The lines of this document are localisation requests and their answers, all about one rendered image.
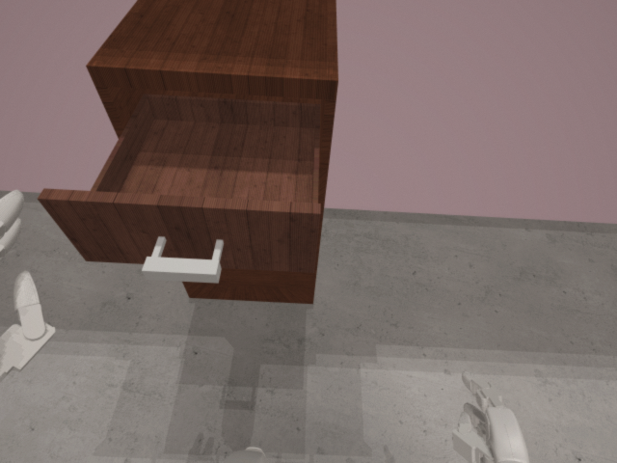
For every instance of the drawer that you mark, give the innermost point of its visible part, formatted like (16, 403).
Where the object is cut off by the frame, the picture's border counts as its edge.
(198, 169)

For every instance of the handle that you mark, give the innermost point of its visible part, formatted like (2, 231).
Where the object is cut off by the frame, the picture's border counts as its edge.
(183, 270)

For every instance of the robot left hand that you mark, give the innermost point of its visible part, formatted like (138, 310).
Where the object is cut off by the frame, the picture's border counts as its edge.
(20, 344)

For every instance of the cabinet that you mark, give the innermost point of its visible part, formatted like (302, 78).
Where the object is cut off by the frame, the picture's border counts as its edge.
(270, 50)

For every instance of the robot right hand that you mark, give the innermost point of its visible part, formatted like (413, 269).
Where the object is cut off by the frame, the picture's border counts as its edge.
(499, 437)

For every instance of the robot left shin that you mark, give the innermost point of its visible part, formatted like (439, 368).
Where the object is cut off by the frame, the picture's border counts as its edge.
(255, 449)

